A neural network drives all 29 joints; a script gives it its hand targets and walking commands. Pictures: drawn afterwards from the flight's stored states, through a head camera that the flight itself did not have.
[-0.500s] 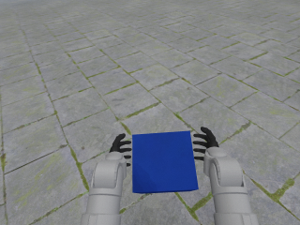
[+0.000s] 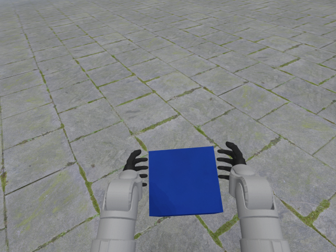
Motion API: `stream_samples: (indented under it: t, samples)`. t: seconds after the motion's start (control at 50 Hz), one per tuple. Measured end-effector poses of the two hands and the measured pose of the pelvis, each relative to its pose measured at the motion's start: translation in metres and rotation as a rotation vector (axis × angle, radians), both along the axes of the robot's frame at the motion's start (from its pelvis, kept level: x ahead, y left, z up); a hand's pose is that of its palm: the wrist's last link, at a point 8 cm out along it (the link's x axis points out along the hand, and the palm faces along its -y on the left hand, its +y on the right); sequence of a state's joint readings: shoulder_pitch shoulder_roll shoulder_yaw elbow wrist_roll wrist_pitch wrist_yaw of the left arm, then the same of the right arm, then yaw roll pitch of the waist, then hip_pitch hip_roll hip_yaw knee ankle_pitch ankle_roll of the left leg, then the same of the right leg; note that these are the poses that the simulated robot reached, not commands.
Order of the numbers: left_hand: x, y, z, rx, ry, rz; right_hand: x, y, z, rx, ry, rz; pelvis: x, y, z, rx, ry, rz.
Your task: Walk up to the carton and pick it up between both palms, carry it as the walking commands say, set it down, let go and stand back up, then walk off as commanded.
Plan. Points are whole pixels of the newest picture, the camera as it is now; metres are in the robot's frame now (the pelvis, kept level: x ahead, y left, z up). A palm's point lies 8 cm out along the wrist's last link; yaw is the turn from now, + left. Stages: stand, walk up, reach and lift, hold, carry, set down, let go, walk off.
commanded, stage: carry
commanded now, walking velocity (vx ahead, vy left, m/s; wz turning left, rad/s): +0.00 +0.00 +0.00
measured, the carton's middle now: (184, 185) +0.34 -0.01 -0.04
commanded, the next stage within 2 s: none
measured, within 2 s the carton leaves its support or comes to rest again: neither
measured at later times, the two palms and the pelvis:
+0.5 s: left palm (144, 177) +0.28 +0.09 +0.09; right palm (256, 174) +0.28 -0.16 +0.10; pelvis -0.01 -0.02 +0.00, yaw -1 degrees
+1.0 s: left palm (142, 182) +0.26 +0.09 +0.09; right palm (255, 176) +0.27 -0.15 +0.11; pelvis -0.03 -0.02 -0.01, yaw -2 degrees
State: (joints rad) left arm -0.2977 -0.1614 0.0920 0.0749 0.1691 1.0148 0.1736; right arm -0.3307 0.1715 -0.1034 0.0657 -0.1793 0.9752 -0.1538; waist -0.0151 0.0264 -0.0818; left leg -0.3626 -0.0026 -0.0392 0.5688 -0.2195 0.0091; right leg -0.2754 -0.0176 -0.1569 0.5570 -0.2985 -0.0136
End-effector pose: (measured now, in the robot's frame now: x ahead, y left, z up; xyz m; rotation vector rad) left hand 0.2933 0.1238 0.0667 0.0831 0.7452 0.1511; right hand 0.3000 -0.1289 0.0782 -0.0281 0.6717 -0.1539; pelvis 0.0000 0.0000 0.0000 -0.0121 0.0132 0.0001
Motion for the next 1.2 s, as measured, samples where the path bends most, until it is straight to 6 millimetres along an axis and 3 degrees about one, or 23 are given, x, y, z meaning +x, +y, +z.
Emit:
stream_samples:
  t: [0.18, 0.26, 0.36, 0.54, 0.84, 1.2]
  samples:
    - [-0.001, 0.0, -0.001, 0.0, 0.007, 0.003, 0.0, 0.001, 0.0, 0.0, 0.005, 0.003, 0.0, 0.0, 0.0, 0.0, 0.0, 0.0]
    - [-0.003, -0.003, 0.011, 0.001, -0.007, 0.009, -0.004, -0.001, 0.013, 0.001, -0.015, -0.011, -0.001, 0.0, 0.0, 0.001, 0.003, 0.0]
    - [-0.006, -0.013, 0.028, 0.012, -0.012, 0.016, -0.008, -0.009, 0.028, 0.006, -0.027, -0.036, -0.005, -0.006, -0.001, 0.005, 0.014, -0.004]
    - [-0.017, -0.041, 0.026, 0.049, 0.081, -0.006, -0.023, -0.033, 0.02, -0.014, 0.058, -0.097, -0.015, -0.022, -0.002, 0.026, 0.02, -0.028]
    - [-0.028, -0.035, 0.026, 0.019, 0.088, 0.059, -0.028, -0.025, 0.026, -0.034, 0.064, -0.098, -0.031, -0.025, -0.005, 0.025, 0.012, -0.034]
    - [-0.028, -0.034, 0.029, 0.021, 0.076, 0.064, -0.029, -0.023, 0.027, -0.033, 0.062, -0.1, -0.032, -0.023, -0.005, 0.023, 0.012, -0.035]
